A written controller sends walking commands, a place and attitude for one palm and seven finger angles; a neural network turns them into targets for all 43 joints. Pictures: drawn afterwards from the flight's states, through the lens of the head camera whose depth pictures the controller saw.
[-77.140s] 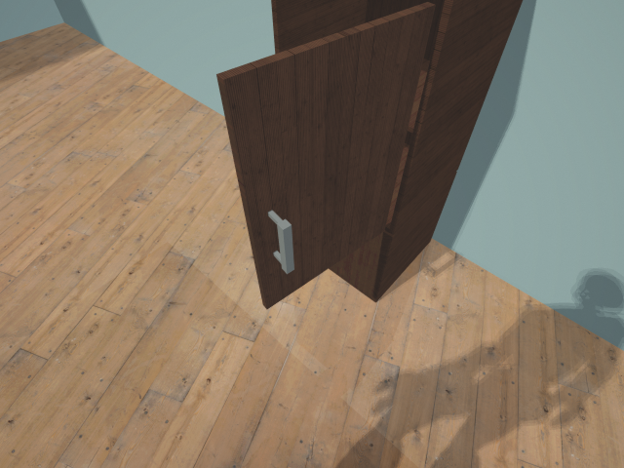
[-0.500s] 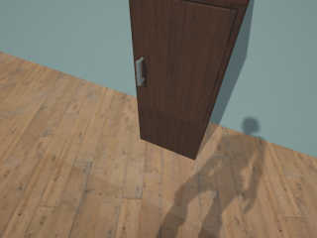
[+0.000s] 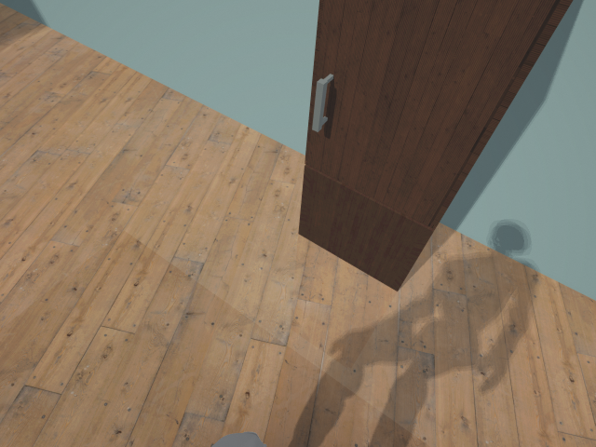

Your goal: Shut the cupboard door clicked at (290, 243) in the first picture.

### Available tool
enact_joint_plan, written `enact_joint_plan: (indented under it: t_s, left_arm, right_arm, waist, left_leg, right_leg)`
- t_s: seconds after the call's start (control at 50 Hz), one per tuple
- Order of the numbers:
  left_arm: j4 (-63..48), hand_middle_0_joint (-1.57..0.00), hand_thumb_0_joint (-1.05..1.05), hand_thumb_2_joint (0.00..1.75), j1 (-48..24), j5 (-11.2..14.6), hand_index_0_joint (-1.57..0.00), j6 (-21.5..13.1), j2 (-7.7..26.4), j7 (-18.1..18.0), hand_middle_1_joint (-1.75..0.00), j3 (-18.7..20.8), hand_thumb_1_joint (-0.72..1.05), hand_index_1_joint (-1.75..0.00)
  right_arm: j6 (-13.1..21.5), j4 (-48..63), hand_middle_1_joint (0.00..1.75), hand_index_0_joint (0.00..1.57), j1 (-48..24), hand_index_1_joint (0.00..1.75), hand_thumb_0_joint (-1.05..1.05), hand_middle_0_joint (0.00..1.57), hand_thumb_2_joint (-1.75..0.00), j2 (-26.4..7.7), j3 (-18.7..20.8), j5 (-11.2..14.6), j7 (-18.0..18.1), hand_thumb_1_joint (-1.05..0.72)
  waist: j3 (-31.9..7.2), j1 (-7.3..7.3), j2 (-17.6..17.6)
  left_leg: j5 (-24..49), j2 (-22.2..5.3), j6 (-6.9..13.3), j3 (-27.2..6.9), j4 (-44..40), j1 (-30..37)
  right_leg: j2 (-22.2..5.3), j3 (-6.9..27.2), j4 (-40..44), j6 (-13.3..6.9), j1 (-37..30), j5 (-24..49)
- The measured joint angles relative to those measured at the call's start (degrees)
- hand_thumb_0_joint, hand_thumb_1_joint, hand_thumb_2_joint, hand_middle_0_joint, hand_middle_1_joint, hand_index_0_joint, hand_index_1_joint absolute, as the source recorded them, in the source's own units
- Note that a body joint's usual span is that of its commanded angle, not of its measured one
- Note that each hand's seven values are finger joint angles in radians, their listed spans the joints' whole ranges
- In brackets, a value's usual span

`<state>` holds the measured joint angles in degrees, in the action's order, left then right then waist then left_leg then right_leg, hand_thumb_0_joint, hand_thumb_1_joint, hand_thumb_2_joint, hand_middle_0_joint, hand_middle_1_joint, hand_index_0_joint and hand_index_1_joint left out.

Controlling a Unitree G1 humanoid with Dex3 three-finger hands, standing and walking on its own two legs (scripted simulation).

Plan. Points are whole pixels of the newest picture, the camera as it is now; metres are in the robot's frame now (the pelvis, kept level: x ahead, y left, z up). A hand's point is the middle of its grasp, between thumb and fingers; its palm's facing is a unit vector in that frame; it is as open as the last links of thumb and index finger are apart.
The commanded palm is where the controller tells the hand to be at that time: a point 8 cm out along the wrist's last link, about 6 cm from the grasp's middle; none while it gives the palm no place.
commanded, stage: walk to a spot facing it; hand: left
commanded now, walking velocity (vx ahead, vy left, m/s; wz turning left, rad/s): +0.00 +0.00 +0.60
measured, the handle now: (323, 103) +0.89 -0.03 -0.07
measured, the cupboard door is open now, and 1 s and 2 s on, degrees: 0 0 0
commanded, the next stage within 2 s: turn to face it in 1.68 s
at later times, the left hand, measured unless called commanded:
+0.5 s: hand out of the picture +0.01 +0.16 -0.13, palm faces +0.31 -0.89 -0.34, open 7.4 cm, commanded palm none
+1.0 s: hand out of the picture -0.09 +0.14 -0.14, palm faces +0.64 -0.71 -0.30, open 7.4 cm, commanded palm none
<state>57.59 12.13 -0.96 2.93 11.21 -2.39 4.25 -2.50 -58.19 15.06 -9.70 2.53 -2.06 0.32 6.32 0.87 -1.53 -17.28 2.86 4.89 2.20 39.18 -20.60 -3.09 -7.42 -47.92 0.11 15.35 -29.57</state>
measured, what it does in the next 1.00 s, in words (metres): steps on the spot, turning left: right foot, then left foot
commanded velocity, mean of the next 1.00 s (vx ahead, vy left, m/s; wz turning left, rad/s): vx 0.06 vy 0.00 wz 0.60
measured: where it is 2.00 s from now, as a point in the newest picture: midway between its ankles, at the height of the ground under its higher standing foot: outside the picture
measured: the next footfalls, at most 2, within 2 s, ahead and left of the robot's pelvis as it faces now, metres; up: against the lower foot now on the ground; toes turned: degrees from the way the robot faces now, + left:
right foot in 0.38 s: +0.04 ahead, -0.18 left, +0.00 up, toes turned +17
left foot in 0.76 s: -0.03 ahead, +0.08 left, +0.00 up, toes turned +35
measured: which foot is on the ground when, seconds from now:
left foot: down 0.00-0.38, up 0.40-0.74, down 0.76-1.00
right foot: up 0.00-0.36, down 0.38-0.76, up 0.78-1.00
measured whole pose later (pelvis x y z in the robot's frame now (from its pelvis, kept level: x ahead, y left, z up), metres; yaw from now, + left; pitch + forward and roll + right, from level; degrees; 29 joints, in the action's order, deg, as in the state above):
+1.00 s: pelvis +0.01 -0.07 +0.01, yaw +39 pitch -1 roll +1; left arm 50.6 14.4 -1.5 1.9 13.8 0.3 4.4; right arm -2.7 -50.4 8.0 -13.3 2.7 -2.3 -0.9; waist 4.6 -0.9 1.1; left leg -17.5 0.5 -0.4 -3.8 35.2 -17.7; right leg -3.5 -3.9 -43.9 3.0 21.2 -24.9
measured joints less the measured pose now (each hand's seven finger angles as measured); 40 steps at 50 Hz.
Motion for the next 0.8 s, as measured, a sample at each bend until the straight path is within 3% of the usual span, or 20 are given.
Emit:
enact_joint_plan:
  t_s: [0.06, 0.14, 0.28, 0.34, 0.38, 0.44, 0.48, 0.52, 0.6, 0.7, 0.74, 0.76, 0.8]
  left_arm:
    - [-1.13, -0.2, 0.01, 0.9, -1.91, -0.14, -0.2, 0.51, 0.92, 0.19, -0.3, 0.31, 0.91, -0.3]
    - [-3.57, -0.2, 0.01, 0.9, -3.98, -0.27, -0.2, -0.19, 2.01, 0.79, -0.3, 0.46, 0.91, -0.3]
    - [-6.79, -0.2, 0.01, 0.9, -6.31, -0.33, -0.2, -0.35, 3.14, 1.01, -0.3, 0.18, 0.91, -0.3]
    - [-7.75, -0.2, 0.01, 0.9, -6.17, -0.09, -0.2, -0.54, 3.21, 1.05, -0.3, -0.16, 0.91, -0.3]
    - [-8.69, -0.2, 0.01, 0.9, -4.85, -0.08, -0.2, -1.12, 3.64, 1.11, -0.3, -0.43, 0.91, -0.3]
    - [-7.93, -0.2, 0.01, 0.9, -3.41, -0.42, -0.2, -1.22, 2.41, 0.61, -0.3, -0.82, 0.91, -0.3]
    - [-7.14, -0.2, 0.01, 0.9, -1.89, -0.33, -0.2, -1.17, 1.57, 0.35, -0.3, -0.99, 0.91, -0.3]
    - [-6.49, -0.2, 0.01, 0.9, -0.52, -0.36, -0.2, -1.26, 1.09, 0.21, -0.3, -1.06, 0.91, -0.3]
    - [-6.18, -0.2, 0.01, 0.9, 1.62, -0.41, -0.2, -1.77, 0.37, 0.4, -0.3, -1.25, 0.9, -0.3]
    - [-6.13, -0.2, 0.01, 0.9, 3.7, -0.7, -0.21, -2.0, 0.26, 0.68, -0.3, -0.87, 0.9, -0.3]
    - [-5.88, -0.2, 0.01, 0.9, 4.78, -0.55, -0.21, -1.94, 0.74, 0.81, -0.3, -0.57, 0.9, -0.3]
    - [-5.89, -0.2, 0.01, 0.9, 5.65, -0.32, -0.21, -1.75, 0.82, 0.94, -0.3, -0.44, 0.9, -0.3]
    - [-5.16, -0.2, 0.01, 0.9, 5.22, -0.19, -0.21, -0.59, 2.03, 0.94, -0.3, -0.24, 0.9, -0.3]
  right_arm:
    - [0.44, 1.46, 0.3, 0.2, -0.91, 0.3, 0.01, 0.2, -0.9, -0.78, -0.08, -0.14, 0.42, -0.91]
    - [0.59, 2.51, 0.3, 0.2, -1.6, 0.3, 0.01, 0.2, -0.9, -1.99, 0.09, -0.09, 0.46, -0.91]
    - [-0.29, 4.15, 0.3, 0.2, -2.54, 0.3, 0.01, 0.2, -0.9, -4.04, 1.26, -0.21, -0.18, -0.91]
    - [-0.86, 4.87, 0.3, 0.2, -2.78, 0.3, 0.01, 0.2, -0.9, -4.78, 1.95, -0.2, -0.43, -0.91]
    - [-1.36, 5.53, 0.3, 0.2, -2.53, 0.3, 0.01, 0.2, -0.9, -5.01, 2.4, 0.19, -0.59, -0.91]
    - [-1.78, 5.63, 0.3, 0.2, -3.61, 0.3, 0.01, 0.2, -0.9, -6.33, 3.52, 0.14, -0.81, -0.91]
    - [-1.91, 5.8, 0.3, 0.2, -4.06, 0.3, 0.01, 0.2, -0.9, -6.71, 3.7, 0.12, -1.13, -0.91]
    - [-1.93, 6.19, 0.3, 0.2, -4.4, 0.3, 0.01, 0.2, -0.9, -6.48, 3.47, 0.34, -1.51, -0.91]
    - [-2.39, 6.35, 0.3, 0.2, -5.44, 0.3, 0.01, 0.2, -0.9, -5.53, 2.65, 0.64, -1.98, -0.91]
    - [-2.4, 6.11, 0.3, 0.19, -7.92, 0.3, 0.01, 0.2, -0.9, -4.3, 1.62, 0.88, -2.26, -0.91]
    - [-1.7, 6.64, 0.3, 0.2, -8.77, 0.3, 0.01, 0.2, -0.9, -3.99, 1.17, 0.8, -2.32, -0.91]
    - [-1.06, 7.27, 0.3, 0.2, -8.91, 0.3, 0.01, 0.2, -0.9, -4.33, 0.98, 0.62, -2.43, -0.91]
    - [-0.03, 7.6, 0.3, 0.2, -10.11, 0.3, 0.01, 0.2, -0.9, -3.64, 0.89, 0.56, -2.16, -0.91]
  waist:
    - [-0.11, 0.39, 0.33]
    - [-0.92, 0.55, 1.37]
    - [-2.04, 1.21, 3.19]
    - [-2.34, 1.35, 3.8]
    - [-3.16, 0.91, 3.08]
    - [-1.95, 0.48, 4.54]
    - [-1.23, 0.55, 4.63]
    - [-0.5, 0.8, 3.79]
    - [0.67, 0.52, 2.08]
    - [1.45, -1.29, 0.49]
    - [1.28, -1.87, -0.35]
    - [0.6, -2.08, 0.25]
    - [1.34, -2.75, -1.22]
  left_leg:
    - [2.96, 0.9, -0.44, -1.34, -4.31, 0.35]
    - [7.16, 1.35, -0.56, -4.37, -10.09, 0.8]
    - [10.41, 1.69, -2.53, -10.85, -13.11, -0.48]
    - [10.69, 2.3, -3.92, -13.64, -12.48, -1.58]
    - [9.07, 3.63, -4.88, -14.43, -9.95, -3.37]
    - [-4.67, 3.48, -6.14, -11.12, 7.79, -9.23]
    - [-6.74, 2.13, -6.71, -7.51, 18.76, -11.56]
    - [-6.84, 0.31, -7.38, -4.65, 23.28, -11.62]
    - [-7.45, -2.54, -7.83, -1.75, 19.46, -8.1]
    - [-7.85, -3.79, -6.95, 0.64, 7.09, -1.79]
    - [-3.34, -3.41, -6.2, 1.82, -1.21, 2.01]
    - [2.92, -3.98, -4.85, 1.37, -5.18, 3.6]
    - [2.19, -3.03, -4.24, 1.13, -2.71, 2.65]
  right_leg:
    - [1.21, 5.11, -11.41, 0.79, 6.43, 1.96]
    - [1.19, 7.97, -12.22, 2.04, 9.98, 6.12]
    - [2.13, 9.58, -2.17, 2.89, 8.25, 5.58]
    - [3.45, 9.51, 6.4, 2.44, 4.66, 6.15]
    - [3.26, 9.57, 16.44, 1.2, 0.38, 7.57]
    - [3.03, 7.72, 16.56, -0.41, -0.42, 11.12]
    - [2.15, 6.49, 16.78, -0.63, -1.85, 10.88]
    - [0.85, 5.3, 17.2, -0.69, -3.22, 10.57]
    - [-1.69, 2.14, 17.1, -0.57, -4.95, 9.56]
    - [-4.22, -2.26, 14.38, 0.32, -5.25, 7.11]
    - [-5.46, -3.65, 11.3, 1.03, -4.37, 5.25]
    - [-5.49, -4.22, 7.83, 1.46, -2.64, 4.28]
    - [-5.61, -0.6, -2.68, 2.38, 1.88, -0.66]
